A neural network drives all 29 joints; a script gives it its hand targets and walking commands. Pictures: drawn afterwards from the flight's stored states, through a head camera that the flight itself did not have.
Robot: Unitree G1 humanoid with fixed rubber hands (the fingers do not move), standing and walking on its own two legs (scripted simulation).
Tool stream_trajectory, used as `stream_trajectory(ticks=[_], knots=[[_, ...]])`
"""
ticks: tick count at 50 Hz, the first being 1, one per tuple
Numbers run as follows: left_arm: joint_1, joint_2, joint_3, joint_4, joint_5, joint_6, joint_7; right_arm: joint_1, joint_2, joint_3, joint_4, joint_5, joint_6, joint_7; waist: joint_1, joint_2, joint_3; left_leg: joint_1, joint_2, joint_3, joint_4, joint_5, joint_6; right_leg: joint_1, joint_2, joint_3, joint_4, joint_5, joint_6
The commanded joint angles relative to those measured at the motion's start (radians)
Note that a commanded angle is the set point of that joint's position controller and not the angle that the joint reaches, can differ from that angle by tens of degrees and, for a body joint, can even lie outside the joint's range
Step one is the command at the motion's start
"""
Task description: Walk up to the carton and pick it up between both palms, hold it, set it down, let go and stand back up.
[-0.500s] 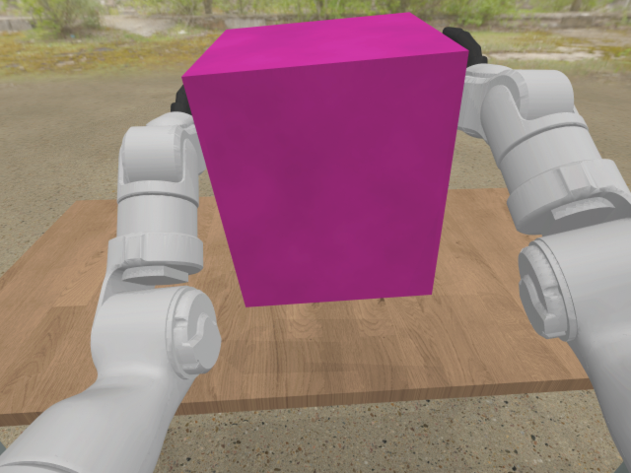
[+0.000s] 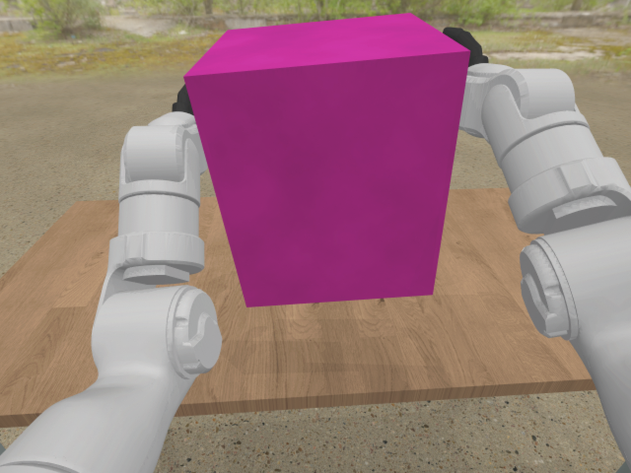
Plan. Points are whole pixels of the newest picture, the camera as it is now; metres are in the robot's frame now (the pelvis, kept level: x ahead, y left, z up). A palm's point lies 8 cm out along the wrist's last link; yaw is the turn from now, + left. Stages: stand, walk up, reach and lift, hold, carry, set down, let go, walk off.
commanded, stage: hold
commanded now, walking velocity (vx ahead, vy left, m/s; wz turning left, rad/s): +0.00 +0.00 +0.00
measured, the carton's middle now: (328, 160) +0.36 +0.00 +0.31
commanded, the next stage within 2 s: none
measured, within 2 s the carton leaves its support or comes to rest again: neither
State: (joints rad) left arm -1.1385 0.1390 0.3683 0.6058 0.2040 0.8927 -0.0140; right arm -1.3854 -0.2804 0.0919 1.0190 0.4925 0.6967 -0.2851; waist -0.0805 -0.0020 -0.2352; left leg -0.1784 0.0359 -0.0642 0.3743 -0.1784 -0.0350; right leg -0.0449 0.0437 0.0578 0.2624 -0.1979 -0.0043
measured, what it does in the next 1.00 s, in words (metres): stands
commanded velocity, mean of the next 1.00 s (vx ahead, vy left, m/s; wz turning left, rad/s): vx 0.00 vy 0.00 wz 0.00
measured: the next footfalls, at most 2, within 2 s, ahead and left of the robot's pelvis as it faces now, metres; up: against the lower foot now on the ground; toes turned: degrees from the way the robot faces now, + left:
none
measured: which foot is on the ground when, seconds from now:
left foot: down 0.00-1.00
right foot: down 0.00-1.00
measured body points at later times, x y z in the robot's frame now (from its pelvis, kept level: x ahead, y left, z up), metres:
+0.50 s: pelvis +0.00 +0.00 +0.00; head -0.10 +0.02 +0.44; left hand +0.39 +0.16 +0.34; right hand +0.37 -0.15 +0.39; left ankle +0.02 +0.14 -0.75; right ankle -0.04 -0.12 -0.75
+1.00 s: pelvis +0.00 +0.00 +0.00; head -0.10 +0.02 +0.44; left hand +0.39 +0.15 +0.34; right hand +0.38 -0.15 +0.38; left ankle +0.02 +0.14 -0.75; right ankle -0.04 -0.12 -0.75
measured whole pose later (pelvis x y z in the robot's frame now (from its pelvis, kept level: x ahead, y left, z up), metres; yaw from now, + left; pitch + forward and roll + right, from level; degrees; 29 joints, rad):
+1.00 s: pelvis +0.00 +0.00 +0.00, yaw +0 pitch -1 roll -1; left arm -1.16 0.14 0.38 0.64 0.21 0.89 -0.01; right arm -1.40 -0.28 0.09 1.06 0.49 0.69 -0.28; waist -0.08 0.00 -0.24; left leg -0.18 0.03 -0.07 0.38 -0.18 -0.03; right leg -0.05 0.04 0.06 0.27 -0.20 0.00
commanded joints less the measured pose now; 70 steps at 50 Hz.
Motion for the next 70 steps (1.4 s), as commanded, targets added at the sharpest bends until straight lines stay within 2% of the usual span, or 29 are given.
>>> stream_trajectory(ticks=[1, 3, 6, 9, 11, 12, 15, 16, 22, 25, 26, 27, 28, 31, 34, 40, 42, 44, 46, 51, 54, 56, 58, 60, 61, 64, 67, 69, 70], knots=[[-0.783, -0.508, -0.246, -0.142, -0.158, -0.072, -0.119, -0.629, 0.667, 0.050, -0.251, 0.162, 0.004, 0.137, 0.003, 0.037, -0.200, 0.146, -0.059, 0.050, -0.014, 0.216, -0.011, -0.037, 0.047, -0.023, -0.029, 0.239, 0.077], [-0.750, -0.516, -0.245, -0.167, -0.156, -0.065, -0.124, -0.603, 0.649, 0.056, -0.262, 0.173, 0.009, 0.135, 0.003, 0.052, -0.228, 0.165, -0.057, 0.052, -0.007, 0.277, -0.018, -0.016, 0.054, -0.030, -0.017, 0.272, 0.070], [-0.786, -0.512, -0.238, -0.132, -0.155, -0.065, -0.126, -0.621, 0.647, 0.040, -0.235, 0.169, 0.005, 0.135, -0.003, 0.048, -0.208, 0.150, -0.062, 0.055, -0.009, 0.218, -0.013, -0.028, 0.049, -0.031, -0.026, 0.218, 0.081], [-0.777, -0.471, -0.200, -0.086, -0.134, -0.070, -0.142, -0.621, 0.680, 0.038, -0.233, 0.139, 0.006, 0.132, 0.007, -0.017, -0.185, 0.132, -0.065, 0.065, -0.021, 0.157, 0.004, -0.044, 0.035, -0.025, -0.027, 0.211, 0.091], [-0.754, -0.484, -0.208, -0.117, -0.139, -0.071, -0.140, -0.619, 0.684, 0.061, -0.272, 0.161, 0.005, 0.133, 0.019, 0.003, -0.235, 0.144, -0.065, 0.060, -0.015, 0.211, 0.000, -0.019, 0.042, -0.024, -0.016, 0.261, 0.087], [-0.760, -0.483, -0.229, -0.137, -0.153, -0.070, -0.138, -0.609, 0.667, 0.064, -0.265, 0.168, 0.009, 0.127, 0.001, 0.032, -0.227, 0.149, -0.070, 0.060, -0.003, 0.223, -0.008, -0.009, 0.039, -0.024, -0.013, 0.285, 0.084], [-0.726, -0.510, -0.235, -0.119, -0.149, -0.057, -0.145, -0.586, 0.667, 0.075, -0.299, 0.166, 0.012, 0.115, -0.007, 0.019, -0.218, 0.166, -0.065, 0.055, 0.005, 0.280, -0.014, 0.010, 0.038, -0.026, -0.007, 0.337, 0.091], [-0.747, -0.506, -0.243, -0.166, -0.161, -0.060, -0.133, -0.601, 0.655, 0.074, -0.289, 0.183, 0.012, 0.119, -0.008, 0.047, -0.238, 0.163, -0.065, 0.049, 0.006, 0.289, -0.017, -0.006, 0.046, -0.024, -0.013, 0.328, 0.088], [-0.766, -0.515, -0.228, -0.086, -0.143, -0.057, -0.147, -0.635, 0.655, 0.034, -0.236, 0.152, 0.014, 0.127, 0.001, 0.035, -0.164, 0.127, -0.058, 0.055, -0.028, 0.173, -0.015, -0.034, 0.042, -0.024, -0.026, 0.179, 0.074], [-0.737, -0.521, -0.264, -0.149, -0.162, -0.057, -0.138, -0.601, 0.655, 0.066, -0.298, 0.177, 0.013, 0.126, -0.019, 0.043, -0.232, 0.160, -0.057, 0.051, -0.003, 0.263, -0.021, 0.003, 0.044, -0.018, -0.015, 0.282, 0.072], [-0.748, -0.532, -0.251, -0.101, -0.157, -0.058, -0.132, -0.624, 0.634, 0.047, -0.261, 0.172, 0.010, 0.132, -0.004, 0.076, -0.200, 0.135, -0.061, 0.045, -0.012, 0.225, -0.025, -0.029, 0.049, -0.030, -0.019, 0.218, 0.071], [-0.757, -0.539, -0.283, -0.189, -0.178, -0.064, -0.124, -0.622, 0.638, 0.053, -0.297, 0.183, 0.009, 0.132, -0.017, 0.076, -0.254, 0.158, -0.053, 0.043, -0.005, 0.268, -0.028, -0.006, 0.058, -0.031, -0.018, 0.261, 0.064], [-0.760, -0.541, -0.267, -0.112, -0.172, -0.063, -0.126, -0.617, 0.638, 0.030, -0.256, 0.163, 0.009, 0.132, -0.024, 0.064, -0.215, 0.138, -0.059, 0.043, -0.018, 0.204, -0.027, -0.033, 0.054, -0.032, -0.027, 0.208, 0.069], [-0.754, -0.505, -0.233, -0.115, -0.149, -0.067, -0.128, -0.606, 0.653, 0.039, -0.242, 0.163, 0.009, 0.142, 0.005, 0.053, -0.197, 0.123, -0.050, 0.045, -0.031, 0.170, -0.018, -0.027, 0.048, -0.029, -0.026, 0.169, 0.064], [-0.786, -0.519, -0.241, -0.112, -0.155, -0.069, -0.120, -0.621, 0.639, 0.007, -0.198, 0.154, 0.008, 0.156, 0.000, 0.079, -0.183, 0.111, -0.052, 0.051, -0.038, 0.144, -0.023, -0.049, 0.051, -0.026, -0.028, 0.124, 0.052], [-0.769, -0.529, -0.256, -0.130, -0.168, -0.072, -0.116, -0.603, 0.646, 0.035, -0.233, 0.159, -0.002, 0.149, -0.006, 0.057, -0.227, 0.144, -0.055, 0.048, -0.014, 0.227, -0.023, -0.024, 0.050, -0.031, -0.025, 0.212, 0.064], [-0.766, -0.497, -0.207, -0.087, -0.143, -0.071, -0.121, -0.606, 0.644, 0.036, -0.198, 0.157, 0.008, 0.151, 0.017, 0.045, -0.178, 0.120, -0.056, 0.051, -0.028, 0.176, -0.014, -0.044, 0.044, -0.025, -0.028, 0.163, 0.067], [-0.756, -0.489, -0.196, -0.071, -0.123, -0.058, -0.126, -0.573, 0.615, 0.019, -0.142, 0.147, 0.012, 0.153, 0.008, 0.058, -0.154, 0.116, -0.055, 0.051, -0.029, 0.186, -0.023, -0.033, 0.047, -0.025, -0.023, 0.176, 0.064], [-0.766, -0.495, -0.227, -0.113, -0.142, -0.064, -0.125, -0.590, 0.639, 0.031, -0.199, 0.163, 0.008, 0.145, -0.011, 0.059, -0.197, 0.133, -0.058, 0.053, -0.017, 0.208, -0.020, -0.019, 0.041, -0.022, -0.024, 0.218, 0.071], [-0.742, -0.503, -0.218, -0.123, -0.148, -0.067, -0.129, -0.602, 0.657, 0.070, -0.269, 0.179, 0.002, 0.129, 0.001, 0.033, -0.249, 0.173, -0.069, 0.052, 0.011, 0.278, -0.009, 0.000, 0.043, -0.017, -0.017, 0.334, 0.090], [-0.764, -0.527, -0.239, -0.121, -0.158, -0.071, -0.127, -0.634, 0.660, 0.052, -0.262, 0.175, 0.000, 0.130, -0.001, 0.030, -0.215, 0.160, -0.062, 0.051, -0.002, 0.253, -0.016, -0.022, 0.052, -0.026, -0.023, 0.268, 0.083], [-0.723, -0.521, -0.250, -0.175, -0.168, -0.067, -0.133, -0.589, 0.669, 0.091, -0.340, 0.180, 0.010, 0.111, -0.010, 0.008, -0.251, 0.186, -0.067, 0.051, 0.012, 0.319, -0.013, 0.020, 0.043, -0.022, -0.012, 0.393, 0.093], [-0.745, -0.503, -0.207, -0.114, -0.144, -0.065, -0.133, -0.625, 0.685, 0.089, -0.298, 0.173, 0.010, 0.115, 0.019, -0.008, -0.218, 0.163, -0.067, 0.052, -0.005, 0.251, 0.002, -0.006, 0.042, -0.026, -0.016, 0.313, 0.100], [-0.762, -0.505, -0.252, -0.184, -0.167, -0.069, -0.132, -0.623, 0.681, 0.094, -0.335, 0.180, 0.009, 0.117, -0.003, -0.013, -0.251, 0.179, -0.066, 0.062, -0.003, 0.265, -0.003, -0.002, 0.048, -0.025, -0.017, 0.312, 0.092], [-0.749, -0.501, -0.225, -0.132, -0.155, -0.060, -0.137, -0.594, 0.670, 0.071, -0.277, 0.166, 0.024, 0.119, -0.006, 0.005, -0.198, 0.159, -0.065, 0.057, -0.018, 0.223, -0.004, -0.021, 0.043, -0.026, -0.018, 0.283, 0.090], [-0.784, -0.478, -0.211, -0.119, -0.148, -0.071, -0.137, -0.627, 0.685, 0.061, -0.275, 0.156, 0.013, 0.119, 0.007, -0.015, -0.209, 0.139, -0.067, 0.060, -0.018, 0.186, -0.003, -0.029, 0.042, -0.027, -0.020, 0.220, 0.092], [-0.756, -0.494, -0.248, -0.155, -0.154, -0.061, -0.133, -0.603, 0.675, 0.066, -0.297, 0.171, 0.016, 0.119, -0.002, 0.034, -0.226, 0.155, -0.063, 0.054, -0.013, 0.243, -0.017, 0.000, 0.048, -0.033, -0.013, 0.292, 0.086], [-0.768, -0.495, -0.214, -0.099, -0.135, -0.058, -0.133, -0.594, 0.667, 0.047, -0.229, 0.167, 0.022, 0.129, 0.005, 0.051, -0.180, 0.136, -0.066, 0.061, -0.029, 0.189, -0.015, -0.036, 0.046, -0.028, -0.026, 0.200, 0.079], [-0.735, -0.502, -0.200, -0.083, -0.127, -0.051, -0.136, -0.593, 0.647, 0.045, -0.251, 0.170, 0.017, 0.130, 0.011, 0.024, -0.182, 0.142, -0.058, 0.051, -0.029, 0.209, -0.015, -0.024, 0.050, -0.029, -0.026, 0.205, 0.077]])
